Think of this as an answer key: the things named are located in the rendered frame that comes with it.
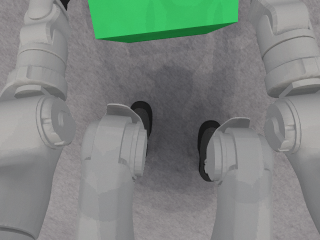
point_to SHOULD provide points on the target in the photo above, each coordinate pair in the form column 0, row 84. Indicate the robot left upper arm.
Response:
column 33, row 133

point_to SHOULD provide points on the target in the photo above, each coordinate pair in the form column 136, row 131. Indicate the right robot foot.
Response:
column 205, row 133

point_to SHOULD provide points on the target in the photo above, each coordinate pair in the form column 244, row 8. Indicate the robot right upper arm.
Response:
column 292, row 126

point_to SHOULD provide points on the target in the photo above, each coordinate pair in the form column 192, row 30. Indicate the right robot shin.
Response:
column 244, row 122

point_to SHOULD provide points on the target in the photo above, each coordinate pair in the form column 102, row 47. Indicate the robot right forearm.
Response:
column 287, row 45

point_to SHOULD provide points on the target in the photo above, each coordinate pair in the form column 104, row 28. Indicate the robot left forearm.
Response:
column 42, row 55

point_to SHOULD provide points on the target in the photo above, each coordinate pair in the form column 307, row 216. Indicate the carton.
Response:
column 131, row 21

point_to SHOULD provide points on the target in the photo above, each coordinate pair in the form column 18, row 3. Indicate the left robot hand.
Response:
column 65, row 3

